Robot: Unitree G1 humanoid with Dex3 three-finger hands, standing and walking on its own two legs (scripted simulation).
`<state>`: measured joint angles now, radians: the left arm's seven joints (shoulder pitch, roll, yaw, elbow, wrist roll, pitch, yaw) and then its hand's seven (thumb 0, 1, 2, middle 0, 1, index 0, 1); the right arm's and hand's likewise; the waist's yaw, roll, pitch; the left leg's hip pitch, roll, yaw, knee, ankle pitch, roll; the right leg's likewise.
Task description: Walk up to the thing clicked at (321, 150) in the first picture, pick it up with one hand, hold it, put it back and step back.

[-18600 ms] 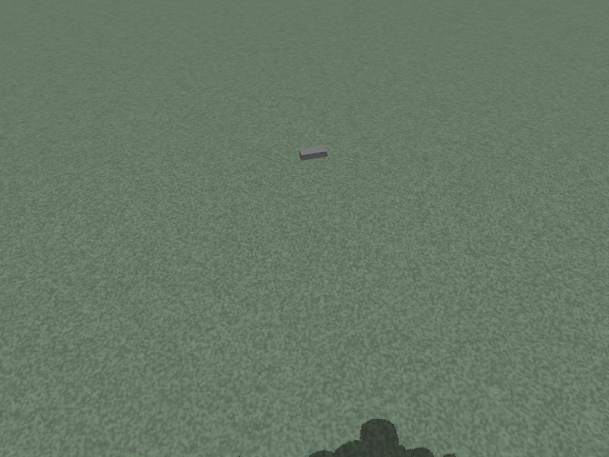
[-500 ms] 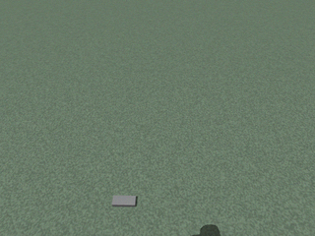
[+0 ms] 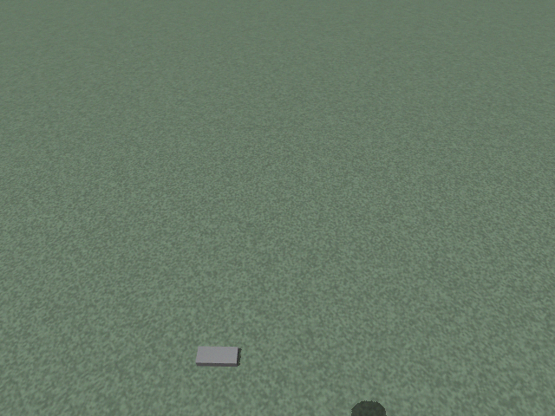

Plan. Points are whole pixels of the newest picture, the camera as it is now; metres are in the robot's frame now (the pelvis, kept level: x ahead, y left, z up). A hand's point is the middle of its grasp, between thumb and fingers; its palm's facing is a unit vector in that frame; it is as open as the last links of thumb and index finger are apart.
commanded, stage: stand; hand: left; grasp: from above
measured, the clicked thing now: (217, 356) +0.46 +0.23 -0.76
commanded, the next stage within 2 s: rise first in 0.50 s
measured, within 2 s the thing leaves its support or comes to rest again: neither
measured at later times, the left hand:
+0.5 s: hand out of the picture +0.08 +0.26 -0.15, palm faces -0.01 -0.94 -0.35, open 7.4 cm
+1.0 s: hand out of the picture +0.16 +0.26 -0.18, palm faces -0.07 -0.92 -0.38, open 12.0 cm
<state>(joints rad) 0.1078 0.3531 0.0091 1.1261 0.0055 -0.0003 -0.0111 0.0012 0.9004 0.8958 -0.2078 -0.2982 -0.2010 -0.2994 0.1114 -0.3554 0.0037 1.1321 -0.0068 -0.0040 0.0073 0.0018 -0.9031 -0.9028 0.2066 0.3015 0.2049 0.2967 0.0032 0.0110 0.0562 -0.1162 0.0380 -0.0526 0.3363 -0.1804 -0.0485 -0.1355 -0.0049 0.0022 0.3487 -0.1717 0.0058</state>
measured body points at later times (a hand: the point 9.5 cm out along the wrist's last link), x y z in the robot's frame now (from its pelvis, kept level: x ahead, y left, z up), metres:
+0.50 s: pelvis +0.01 +0.00 +0.00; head +0.02 +0.00 +0.45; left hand +0.08 +0.31 -0.13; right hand +0.08 -0.30 -0.14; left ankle +0.01 +0.15 -0.75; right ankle +0.01 -0.12 -0.75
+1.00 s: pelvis +0.00 +0.02 -0.03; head +0.05 +0.02 +0.41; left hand +0.16 +0.31 -0.15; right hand +0.11 -0.24 -0.15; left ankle +0.01 +0.15 -0.75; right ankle +0.01 -0.12 -0.75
